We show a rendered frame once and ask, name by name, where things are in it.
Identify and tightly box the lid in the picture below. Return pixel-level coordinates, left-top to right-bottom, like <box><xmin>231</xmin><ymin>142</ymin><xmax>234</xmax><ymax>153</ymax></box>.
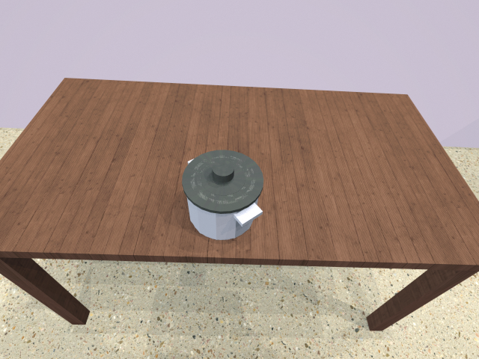
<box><xmin>182</xmin><ymin>150</ymin><xmax>263</xmax><ymax>214</ymax></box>

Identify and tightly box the table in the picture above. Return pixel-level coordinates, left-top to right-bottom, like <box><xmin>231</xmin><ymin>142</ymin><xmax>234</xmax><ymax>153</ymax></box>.
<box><xmin>0</xmin><ymin>78</ymin><xmax>479</xmax><ymax>331</ymax></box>

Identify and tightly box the knob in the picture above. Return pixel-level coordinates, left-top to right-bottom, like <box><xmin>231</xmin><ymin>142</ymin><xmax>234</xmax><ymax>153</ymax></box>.
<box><xmin>213</xmin><ymin>160</ymin><xmax>234</xmax><ymax>182</ymax></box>

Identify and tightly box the pot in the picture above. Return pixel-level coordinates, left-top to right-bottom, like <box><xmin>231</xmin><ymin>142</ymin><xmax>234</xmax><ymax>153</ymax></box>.
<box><xmin>187</xmin><ymin>159</ymin><xmax>263</xmax><ymax>240</ymax></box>

